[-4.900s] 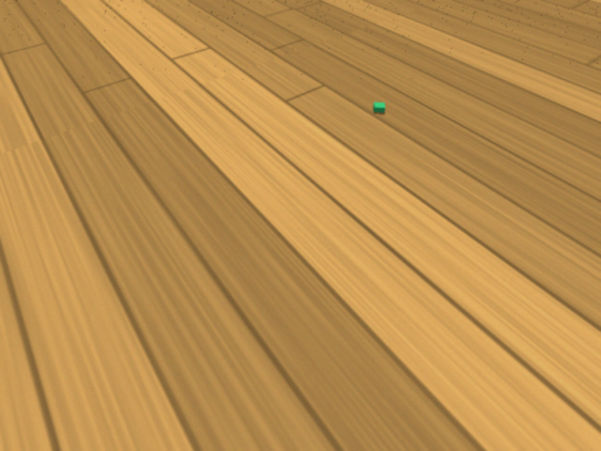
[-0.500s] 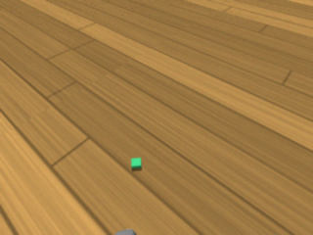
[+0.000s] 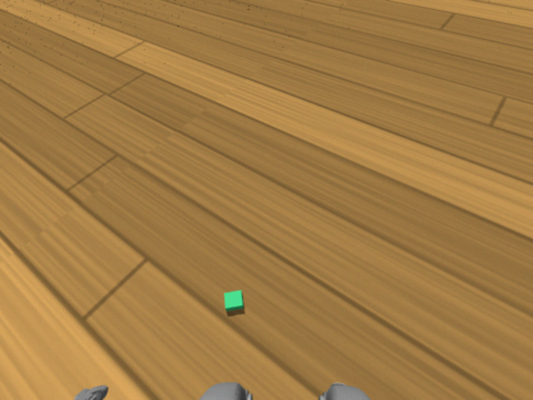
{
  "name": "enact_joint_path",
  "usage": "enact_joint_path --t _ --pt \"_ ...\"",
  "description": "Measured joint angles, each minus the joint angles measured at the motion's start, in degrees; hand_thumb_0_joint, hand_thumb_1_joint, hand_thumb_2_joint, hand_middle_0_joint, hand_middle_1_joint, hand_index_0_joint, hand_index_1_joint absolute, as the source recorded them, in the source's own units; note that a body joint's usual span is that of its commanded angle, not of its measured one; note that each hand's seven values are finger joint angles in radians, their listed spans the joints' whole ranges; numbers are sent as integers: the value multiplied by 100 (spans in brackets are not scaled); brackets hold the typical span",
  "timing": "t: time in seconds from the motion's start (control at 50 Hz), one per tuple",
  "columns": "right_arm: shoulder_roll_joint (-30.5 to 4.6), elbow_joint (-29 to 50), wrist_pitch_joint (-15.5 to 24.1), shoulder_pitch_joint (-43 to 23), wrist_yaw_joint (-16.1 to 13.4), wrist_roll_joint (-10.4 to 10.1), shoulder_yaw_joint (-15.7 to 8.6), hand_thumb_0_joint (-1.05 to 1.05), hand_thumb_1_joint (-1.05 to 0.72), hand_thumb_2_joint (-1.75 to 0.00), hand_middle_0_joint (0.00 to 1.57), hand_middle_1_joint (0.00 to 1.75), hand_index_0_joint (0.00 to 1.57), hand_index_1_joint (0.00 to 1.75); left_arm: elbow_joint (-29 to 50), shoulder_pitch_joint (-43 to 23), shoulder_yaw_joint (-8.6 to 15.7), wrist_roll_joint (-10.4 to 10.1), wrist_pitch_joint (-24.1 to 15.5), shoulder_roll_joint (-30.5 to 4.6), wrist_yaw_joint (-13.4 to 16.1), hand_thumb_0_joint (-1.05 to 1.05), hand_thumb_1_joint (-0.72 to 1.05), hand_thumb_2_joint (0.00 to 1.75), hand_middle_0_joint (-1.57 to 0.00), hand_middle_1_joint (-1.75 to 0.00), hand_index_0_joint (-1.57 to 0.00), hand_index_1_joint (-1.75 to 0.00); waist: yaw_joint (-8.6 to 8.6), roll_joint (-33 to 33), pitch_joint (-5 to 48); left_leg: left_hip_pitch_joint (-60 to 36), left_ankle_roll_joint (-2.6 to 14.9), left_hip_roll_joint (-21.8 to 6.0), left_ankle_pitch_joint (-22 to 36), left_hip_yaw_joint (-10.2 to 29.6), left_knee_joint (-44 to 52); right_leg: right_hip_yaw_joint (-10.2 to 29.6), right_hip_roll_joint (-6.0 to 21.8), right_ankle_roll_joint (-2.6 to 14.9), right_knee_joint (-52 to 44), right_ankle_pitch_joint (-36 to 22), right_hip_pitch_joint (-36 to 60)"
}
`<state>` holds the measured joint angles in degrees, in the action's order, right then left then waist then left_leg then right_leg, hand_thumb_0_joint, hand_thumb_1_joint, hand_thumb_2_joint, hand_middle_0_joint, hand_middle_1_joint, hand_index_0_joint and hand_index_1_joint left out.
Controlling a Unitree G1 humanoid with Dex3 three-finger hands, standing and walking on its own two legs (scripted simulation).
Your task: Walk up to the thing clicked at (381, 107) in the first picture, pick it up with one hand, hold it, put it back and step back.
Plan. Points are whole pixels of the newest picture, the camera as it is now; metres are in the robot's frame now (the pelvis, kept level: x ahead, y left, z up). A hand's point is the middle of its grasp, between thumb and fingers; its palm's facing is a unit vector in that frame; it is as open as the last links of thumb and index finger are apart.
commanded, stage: walk up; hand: left
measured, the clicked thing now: (233, 300) +0.54 +0.20 -0.74
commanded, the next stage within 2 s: stand in 1.52 s
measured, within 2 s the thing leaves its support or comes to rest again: neither
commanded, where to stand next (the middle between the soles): +0.10 +0.00 m, yaw -2 degrees
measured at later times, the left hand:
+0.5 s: hand out of the picture +0.11 +0.28 -0.15, palm faces -0.01 -0.94 -0.33, open 7.4 cm
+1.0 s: hand (122, 390) +0.15 +0.27 -0.13, palm faces -0.02 -0.94 -0.34, open 7.4 cm
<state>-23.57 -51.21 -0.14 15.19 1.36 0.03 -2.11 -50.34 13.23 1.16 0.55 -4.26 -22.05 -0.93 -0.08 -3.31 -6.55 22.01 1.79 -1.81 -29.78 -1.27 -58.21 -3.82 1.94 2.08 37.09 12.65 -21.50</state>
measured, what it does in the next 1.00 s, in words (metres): steps on the spot: left foot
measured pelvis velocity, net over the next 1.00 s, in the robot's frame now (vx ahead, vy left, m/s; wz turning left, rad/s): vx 0.07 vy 0.02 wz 0.00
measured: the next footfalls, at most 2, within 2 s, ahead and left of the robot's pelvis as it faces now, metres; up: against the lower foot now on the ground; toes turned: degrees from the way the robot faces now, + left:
left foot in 0.16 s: +0.11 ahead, +0.15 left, +0.00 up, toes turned +2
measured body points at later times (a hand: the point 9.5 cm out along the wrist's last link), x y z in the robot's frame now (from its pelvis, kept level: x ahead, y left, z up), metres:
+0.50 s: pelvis +0.06 +0.03 +0.02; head +0.07 +0.04 +0.46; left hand +0.11 +0.33 -0.12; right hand +0.16 -0.27 -0.11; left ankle +0.08 +0.15 -0.72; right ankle +0.08 -0.11 -0.72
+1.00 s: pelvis +0.07 +0.02 +0.03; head +0.07 +0.01 +0.48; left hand +0.15 +0.32 -0.10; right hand +0.15 -0.28 -0.11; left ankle +0.08 +0.15 -0.72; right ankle +0.08 -0.11 -0.72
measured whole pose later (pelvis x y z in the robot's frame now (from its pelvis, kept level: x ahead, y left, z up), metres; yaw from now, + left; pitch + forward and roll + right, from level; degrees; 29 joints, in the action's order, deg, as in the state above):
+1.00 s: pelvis +0.07 +0.02 +0.03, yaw +0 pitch -2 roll +0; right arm -20.3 -67.2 0.4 3.3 0.9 0.1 -0.4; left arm -67.6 3.3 0.0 0.4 -0.8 -19.6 -0.7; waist -0.1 -0.6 -2.8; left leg 7.1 -1.4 -2.4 -9.3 -2.4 -18.6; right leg -1.9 1.8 -1.0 18.6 8.6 -7.7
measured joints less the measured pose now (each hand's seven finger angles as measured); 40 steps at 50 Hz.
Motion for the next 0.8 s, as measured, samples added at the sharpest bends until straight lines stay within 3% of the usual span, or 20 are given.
enact_joint_path --t 0.1,0.18,0.24,0.32,0.44,0.64,0.8 --pt "17 -105 62 -120 31 42 -8 0 -90 -90 20 30 20 30 9 13 -36 58 84 -35 14 1 90 90 -21 -30 -20 -30 103 57 91 151 -78 -125 508 -33 986 36 54 -87 -97 48 108" --pt "38 -303 123 -197 -20 76 -39 0 -90 -90 20 30 20 30 -191 -70 -41 1 266 -127 40 1 90 90 -21 -30 -20 -30 111 244 157 -174 -168 -50 1383 -88 1897 131 165 -223 405 385 -34" --pt "108 -476 99 -281 -40 80 21 0 -90 -90 20 30 20 30 -464 -160 -57 -68 399 -88 60 1 90 90 -20 -30 -20 -30 71 341 230 -221 -194 -41 1256 -114 1826 250 100 -170 456 781 34" --pt "220 -667 81 -429 -31 50 151 0 -90 -90 20 30 20 30 -780 -233 -86 -82 377 -62 27 1 90 90 -20 -30 -20 -30 54 415 289 -380 -223 -84 1246 -77 2000 237 27 -263 -56 250 332" --pt "331 -898 113 -744 -28 8 257 0 -90 -90 20 30 20 30 -1183 -397 -170 -110 354 10 13 1 90 90 -20 -30 -20 -30 94 435 305 -670 -237 -83 1400 -66 2497 201 16 -351 -587 132 651" --pt "320 -1187 116 -1348 -74 -62 211 0 -90 -90 20 30 20 30 -1571 -796 -206 -120 335 134 39 1 90 90 -20 -30 -20 -30 133 305 279 -1144 -266 -28 1728 -84 3280 187 48 -349 -1218 -100 1061" --pt "316 -1391 80 -1467 -59 -33 181 0 -90 -90 20 30 20 30 -1699 -1003 -168 -72 329 191 40 1 90 90 -20 -30 -20 -30 98 244 364 -1410 -300 -34 1952 -91 3749 177 26 -332 -1628 -290 1298"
